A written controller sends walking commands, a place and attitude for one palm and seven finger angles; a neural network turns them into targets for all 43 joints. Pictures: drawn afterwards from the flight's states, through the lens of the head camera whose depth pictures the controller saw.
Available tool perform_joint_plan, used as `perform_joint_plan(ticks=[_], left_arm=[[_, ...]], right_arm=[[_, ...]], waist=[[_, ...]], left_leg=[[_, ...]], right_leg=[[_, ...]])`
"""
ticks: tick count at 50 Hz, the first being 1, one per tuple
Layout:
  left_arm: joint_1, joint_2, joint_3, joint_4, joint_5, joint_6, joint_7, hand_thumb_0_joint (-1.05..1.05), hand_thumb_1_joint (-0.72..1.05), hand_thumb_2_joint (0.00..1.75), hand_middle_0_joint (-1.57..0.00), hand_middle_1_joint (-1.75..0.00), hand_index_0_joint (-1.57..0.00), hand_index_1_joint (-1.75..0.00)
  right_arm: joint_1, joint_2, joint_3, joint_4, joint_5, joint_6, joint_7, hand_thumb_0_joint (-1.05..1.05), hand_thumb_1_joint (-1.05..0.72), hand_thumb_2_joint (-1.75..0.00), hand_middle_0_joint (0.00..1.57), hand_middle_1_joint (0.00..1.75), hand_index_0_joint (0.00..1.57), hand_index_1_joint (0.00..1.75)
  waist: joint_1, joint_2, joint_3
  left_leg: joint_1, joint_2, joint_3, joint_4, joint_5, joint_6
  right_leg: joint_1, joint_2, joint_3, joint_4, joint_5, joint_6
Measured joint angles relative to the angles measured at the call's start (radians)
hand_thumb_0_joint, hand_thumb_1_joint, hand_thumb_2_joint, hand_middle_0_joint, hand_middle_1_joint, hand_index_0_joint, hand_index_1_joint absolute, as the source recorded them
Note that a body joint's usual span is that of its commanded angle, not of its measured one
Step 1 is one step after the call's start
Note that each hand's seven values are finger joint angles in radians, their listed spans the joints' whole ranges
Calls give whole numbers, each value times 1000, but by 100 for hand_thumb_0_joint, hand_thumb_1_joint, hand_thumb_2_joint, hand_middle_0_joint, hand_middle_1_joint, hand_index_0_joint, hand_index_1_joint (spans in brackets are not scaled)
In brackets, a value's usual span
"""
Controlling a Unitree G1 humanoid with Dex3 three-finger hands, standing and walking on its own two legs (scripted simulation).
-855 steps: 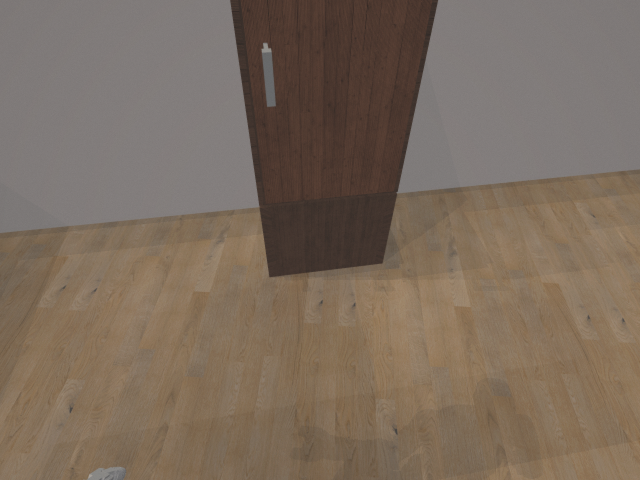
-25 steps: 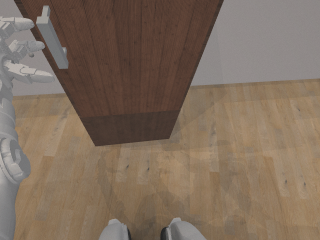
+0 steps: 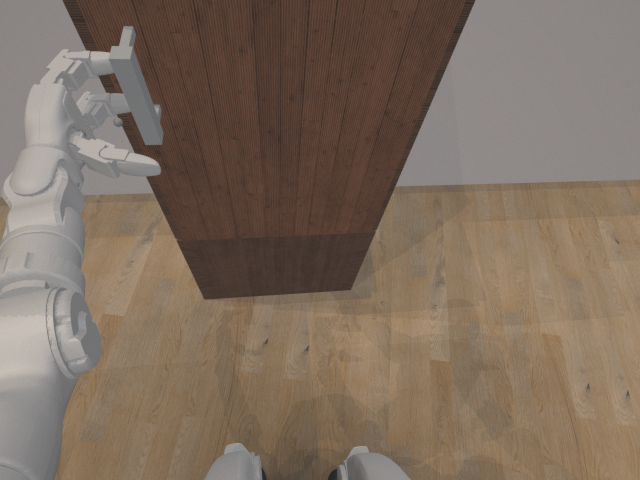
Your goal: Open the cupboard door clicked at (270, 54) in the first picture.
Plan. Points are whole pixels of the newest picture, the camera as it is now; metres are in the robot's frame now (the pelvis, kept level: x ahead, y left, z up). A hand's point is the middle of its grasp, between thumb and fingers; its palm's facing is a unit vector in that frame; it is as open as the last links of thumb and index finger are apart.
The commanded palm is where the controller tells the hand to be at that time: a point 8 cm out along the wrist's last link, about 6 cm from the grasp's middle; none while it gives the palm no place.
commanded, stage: slide the fingers in behind the handle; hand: left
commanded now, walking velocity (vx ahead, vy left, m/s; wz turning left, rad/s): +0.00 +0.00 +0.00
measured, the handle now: (141, 89) +0.57 +0.18 +0.11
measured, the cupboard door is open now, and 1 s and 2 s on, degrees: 0 0 1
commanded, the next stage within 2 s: close the thumb around the handle in 0.90 s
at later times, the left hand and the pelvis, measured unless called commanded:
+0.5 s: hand (156, 120) +0.51 +0.16 +0.12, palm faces +0.01 -1.00 -0.01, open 14.0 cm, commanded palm +0.49 +0.20 +0.11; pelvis -0.01 -0.01 +0.00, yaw +0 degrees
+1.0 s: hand (157, 119) +0.52 +0.16 +0.11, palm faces +0.02 -1.00 +0.00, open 14.0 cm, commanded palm +0.50 +0.20 +0.11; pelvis -0.01 -0.01 +0.00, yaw +0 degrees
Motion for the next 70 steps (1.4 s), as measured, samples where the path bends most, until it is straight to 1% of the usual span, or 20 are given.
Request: perform_joint_plan(ticks=[7, 12, 17, 22, 26, 29, 31, 42, 48, 53, 56, 60, 65, 70], left_arm=[[-9, -18, -1, 7, 13, 0, 33, -1, -50, 30, -30, -120, -30, -120], [3, -40, -9, -10, 8, -13, 47, -1, -50, 30, -30, -120, -30, -120], [-10, -42, -10, 20, 16, 1, 65, -1, -50, 30, -30, -120, -30, -120], [-13, -58, -18, 8, 16, -23, 84, -1, -50, 30, -30, -120, -30, -120], [-21, -73, -37, 16, 19, -22, 97, -1, -50, 30, -30, -120, -30, -120], [-20, -75, -13, 20, 25, -19, 113, -1, -50, 30, -29, -120, -30, -120], [-17, -71, -18, 20, 28, -22, 119, -1, -50, 30, -29, -120, -30, -120], [-39, -44, -16, 45, 26, -25, 101, -1, -50, 30, -30, -120, -30, -120], [-39, -49, -21, 36, 20, -23, 91, -1, -50, 30, -30, -120, -30, -120], [-24, -56, -17, 18, 21, -19, 96, -1, -50, 31, -30, -120, -30, -120], [-10, -65, -20, 4, 18, -24, 97, -1, -45, 33, -30, -121, -30, -121], [6, -78, -21, -7, 16, -24, 99, -1, -33, 38, -31, -122, -31, -122], [20, -91, -27, -11, 15, -25, 104, -1, -11, 47, -33, -124, -33, -125], [15, -87, -26, 1, 17, -27, 107, 0, 15, 58, -34, -127, -35, -127]], right_arm=[[2, 4, 2, 0, -2, -2, 5, 0, -90, -90, 21, 30, 20, 30], [21, 6, -3, 9, -2, 0, 11, 0, -90, -90, 21, 30, 20, 30], [30, 7, 1, 14, -2, 2, 10, 0, -90, -90, 21, 30, 20, 30], [40, 7, -6, 23, -5, -8, 12, 0, -90, -90, 21, 30, 20, 30], [43, 3, -8, 29, -6, -11, 14, 0, -90, -90, 21, 30, 20, 30], [40, 1, -8, 28, -7, -13, 14, 0, -90, -90, 21, 30, 20, 30], [41, 0, -9, 24, -7, -16, 14, 0, -90, -90, 21, 30, 20, 30], [28, -3, -6, 22, -4, -24, 6, 0, -90, -90, 21, 30, 20, 30], [29, -5, -8, 25, -4, -21, 6, 0, -90, -90, 21, 30, 20, 30], [31, -4, -10, 21, -5, -18, 7, 0, -90, -90, 21, 30, 20, 30], [32, -1, -12, 21, -6, -15, 10, 0, -90, -90, 21, 30, 20, 30], [31, 3, -13, 21, -5, -10, 12, 0, -90, -90, 21, 30, 20, 30], [27, 6, -12, 20, -4, -7, 15, 0, -90, -90, 21, 30, 20, 30], [16, 7, -10, 19, -4, -9, 15, 0, -90, -90, 21, 30, 20, 30]], waist=[[-6, 3, 2], [-1, 9, 0], [-10, 10, 5], [-10, 11, 5], [-11, 13, 5], [-14, 13, 5], [-15, 14, 6], [-19, 10, 14], [-15, 9, 11], [-14, 10, 7], [-9, 12, 4], [-5, 11, -1], [1, 14, -4], [-1, 13, -1]], left_leg=[[-1, 0, 2, 3, 1, -1], [9, 1, 6, -2, 3, -2], [13, 0, 5, -6, 8, -3], [9, 1, 6, -7, 13, -6], [9, 0, 4, -9, 16, -7], [12, 1, 8, -13, 18, -8], [13, 2, 9, -15, 20, -9], [1, 3, 2, -15, 26, -13], [-1, 2, 0, -15, 23, -14], [3, 2, 2, -17, 20, -14], [10, 2, 4, -20, 17, -13], [22, 1, 6, -24, 15, -12], [33, -1, 7, -27, 13, -11], [33, -3, 5, -25, 14, -11]], right_leg=[[-4, -1, 2, 9, -2, -1], [2, 0, 6, 7, 0, -2], [4, 0, 6, 8, 2, -4], [-2, 1, 7, 11, 4, -7], [-3, 0, 5, 13, 5, -8], [-5, 1, 9, 13, 7, -10], [-4, 2, 10, 13, 8, -10], [-15, 4, 4, 14, 10, -15], [-16, 4, 3, 13, 8, -15], [-12, 4, 5, 9, 6, -15], [-6, 4, 7, 7, 5, -14], [6, 3, 10, 2, 3, -12], [17, 2, 11, -1, 1, -11], [18, 0, 9, 2, 1, -10]])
